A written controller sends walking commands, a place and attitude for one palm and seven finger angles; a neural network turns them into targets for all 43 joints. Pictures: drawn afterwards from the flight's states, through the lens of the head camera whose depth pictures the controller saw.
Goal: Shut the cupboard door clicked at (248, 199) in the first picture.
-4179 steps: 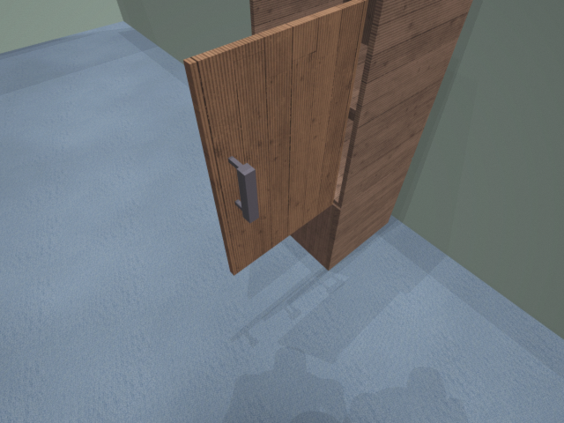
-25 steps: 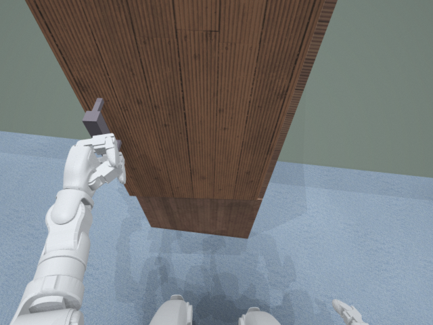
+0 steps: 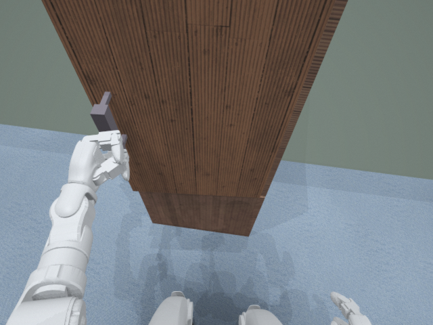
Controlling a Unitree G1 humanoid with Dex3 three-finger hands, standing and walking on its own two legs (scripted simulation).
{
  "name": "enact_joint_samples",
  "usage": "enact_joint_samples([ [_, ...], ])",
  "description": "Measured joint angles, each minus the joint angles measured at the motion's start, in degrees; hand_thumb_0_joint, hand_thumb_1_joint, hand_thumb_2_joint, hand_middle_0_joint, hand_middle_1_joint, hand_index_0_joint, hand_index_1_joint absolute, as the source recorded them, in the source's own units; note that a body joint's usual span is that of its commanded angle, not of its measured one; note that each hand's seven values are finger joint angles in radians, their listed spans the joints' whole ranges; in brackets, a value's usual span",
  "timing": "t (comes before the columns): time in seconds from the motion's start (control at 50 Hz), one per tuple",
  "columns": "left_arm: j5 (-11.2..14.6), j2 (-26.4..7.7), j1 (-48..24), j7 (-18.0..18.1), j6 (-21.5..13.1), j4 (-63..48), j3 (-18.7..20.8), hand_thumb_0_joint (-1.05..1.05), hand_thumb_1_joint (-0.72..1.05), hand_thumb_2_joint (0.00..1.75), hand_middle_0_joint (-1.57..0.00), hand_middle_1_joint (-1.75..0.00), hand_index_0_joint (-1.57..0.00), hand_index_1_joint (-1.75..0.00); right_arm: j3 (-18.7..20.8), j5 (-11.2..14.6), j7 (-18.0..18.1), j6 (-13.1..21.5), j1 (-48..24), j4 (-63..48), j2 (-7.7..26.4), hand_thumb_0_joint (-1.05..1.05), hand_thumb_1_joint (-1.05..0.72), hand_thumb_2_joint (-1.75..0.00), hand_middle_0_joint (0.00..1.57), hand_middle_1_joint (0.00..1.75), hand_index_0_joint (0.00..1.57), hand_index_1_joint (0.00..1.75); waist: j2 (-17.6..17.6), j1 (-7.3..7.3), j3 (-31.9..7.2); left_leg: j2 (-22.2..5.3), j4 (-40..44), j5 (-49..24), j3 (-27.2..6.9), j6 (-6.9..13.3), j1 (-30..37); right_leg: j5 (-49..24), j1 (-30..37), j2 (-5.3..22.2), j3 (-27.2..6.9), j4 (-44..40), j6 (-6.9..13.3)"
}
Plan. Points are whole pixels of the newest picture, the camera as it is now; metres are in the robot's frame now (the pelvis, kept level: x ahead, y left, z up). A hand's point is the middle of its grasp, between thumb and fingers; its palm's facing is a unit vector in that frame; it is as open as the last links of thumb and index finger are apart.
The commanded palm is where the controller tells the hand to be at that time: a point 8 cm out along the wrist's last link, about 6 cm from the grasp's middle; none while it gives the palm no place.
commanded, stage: push the door shut along its arc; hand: left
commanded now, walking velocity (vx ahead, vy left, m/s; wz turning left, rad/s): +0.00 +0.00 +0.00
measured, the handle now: (113, 127) +0.48 +0.22 +0.06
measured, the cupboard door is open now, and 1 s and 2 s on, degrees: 5 0 0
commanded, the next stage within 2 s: pull the fist back off the door in 0.70 s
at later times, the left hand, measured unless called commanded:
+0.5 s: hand (123, 144) +0.43 +0.19 +0.06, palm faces -0.17 -0.98 -0.03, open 3.2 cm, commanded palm +0.45 +0.22 +0.06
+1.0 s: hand (127, 140) +0.44 +0.19 +0.06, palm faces +0.02 -1.00 -0.01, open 3.4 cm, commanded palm +0.45 +0.21 +0.06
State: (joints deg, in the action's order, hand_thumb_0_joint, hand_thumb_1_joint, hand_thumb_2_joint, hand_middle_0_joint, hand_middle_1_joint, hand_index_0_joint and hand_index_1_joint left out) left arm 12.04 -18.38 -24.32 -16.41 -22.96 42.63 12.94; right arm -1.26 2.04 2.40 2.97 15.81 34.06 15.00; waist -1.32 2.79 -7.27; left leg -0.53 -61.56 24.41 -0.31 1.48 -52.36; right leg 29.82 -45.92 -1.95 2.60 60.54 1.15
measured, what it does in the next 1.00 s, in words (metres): shifts its weight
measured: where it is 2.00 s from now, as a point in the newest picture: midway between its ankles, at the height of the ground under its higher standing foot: outside the picture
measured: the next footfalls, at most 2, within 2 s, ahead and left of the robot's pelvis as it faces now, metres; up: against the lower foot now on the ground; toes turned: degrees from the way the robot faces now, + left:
none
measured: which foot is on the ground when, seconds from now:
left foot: down 0.00-1.00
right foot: down 0.00-1.00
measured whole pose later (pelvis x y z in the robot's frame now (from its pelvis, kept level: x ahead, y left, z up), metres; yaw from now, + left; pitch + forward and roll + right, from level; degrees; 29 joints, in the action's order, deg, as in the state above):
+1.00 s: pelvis -0.05 +0.01 -0.03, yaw +1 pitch +20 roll -5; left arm 7.0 -23.2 -53.1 -7.8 -20.0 64.5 11.5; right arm -3.1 0.0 1.9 7.1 18.5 38.7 15.2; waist -0.8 6.6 -7.6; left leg 0.9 -68.1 21.8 -3.2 1.8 -67.4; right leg 27.0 -59.6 -0.9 5.6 66.8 0.6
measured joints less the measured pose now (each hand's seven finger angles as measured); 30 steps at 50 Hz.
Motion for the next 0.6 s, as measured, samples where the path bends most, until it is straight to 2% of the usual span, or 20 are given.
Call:
enact_joint_samples([
  [0.08, -0.65, -1.17, -3.96, -1.06, 0.03, 3.41, 0.71, 0.01, 0.90, 0.90, -1.31, -1.50, -1.31, -1.50, -0.30, -0.15, 0.03, 0.02, -0.16, 0.37, -0.11, 0.01, -0.90, -0.90, 0.20, 0.30, 0.20, 0.30, 0.08, 0.53, 0.07, -0.06, -0.73, 0.08, -0.15, -0.04, -1.23, 0.10, -1.16, -0.07, 0.16, 0.67, 0.07],
  [0.24, -0.28, -3.22, -9.30, -4.06, -0.31, 9.24, 1.24, 0.01, 0.90, 0.90, -1.33, -1.50, -1.33, -1.50, -0.17, -0.05, -0.08, -0.56, 1.69, 1.89, 0.30, 0.01, -0.90, -0.90, 0.20, 0.30, 0.20, 0.30, -0.21, 0.75, 0.03, -0.02, -1.84, 0.27, -0.49, -0.02, -3.18, 0.36, -2.91, -0.06, 0.52, 1.64, 0.09],
  [0.4, -0.44, -6.23, -15.42, -7.06, -0.56, 15.52, 1.98, 0.01, 0.90, 0.90, -1.33, -1.50, -1.34, -1.50, -0.16, 0.08, 0.07, -0.88, 2.87, 3.60, 0.73, 0.01, -0.90, -0.90, 0.20, 0.30, 0.20, 0.30, -0.20, 1.77, -0.13, -0.16, -3.45, 0.36, -1.05, -0.06, -6.08, 0.46, -5.51, -0.24, 1.08, 2.94, 0.19],
  [0.48, -0.32, -7.14, -17.81, -9.23, -0.93, 17.36, 1.38, 0.01, 0.90, 0.90, -1.38, -1.50, -1.38, -1.50, -0.02, 0.14, 0.16, -0.63, 3.59, 4.26, 1.03, 0.01, -0.90, -0.90, 0.20, 0.30, 0.20, 0.30, -0.23, 1.69, -0.29, -0.02, -4.52, 0.27, -1.63, -0.06, -7.91, 0.51, -7.01, -0.17, 1.70, 3.80, 0.23],
  [0.6, -0.61, -8.61, -22.42, -10.56, -0.03, 20.25, -0.18, 0.01, 0.90, 0.90, -1.43, -1.50, -1.43, -1.50, -0.42, 0.25, 0.38, 0.18, 3.20, 5.19, 1.25, 0.01, -0.90, -0.90, 0.20, 0.30, 0.20, 0.30, 0.02, 1.93, -0.35, 0.18, -6.43, -0.10, -2.60, -0.04, -10.84, 0.37, -9.43, -0.08, 2.72, 5.41, 0.26],
])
